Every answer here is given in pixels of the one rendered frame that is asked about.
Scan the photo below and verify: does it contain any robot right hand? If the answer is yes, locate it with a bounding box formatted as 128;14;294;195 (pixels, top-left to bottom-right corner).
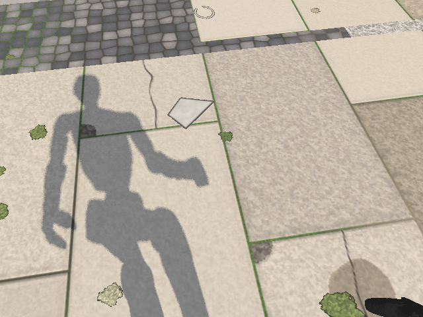
365;297;423;317

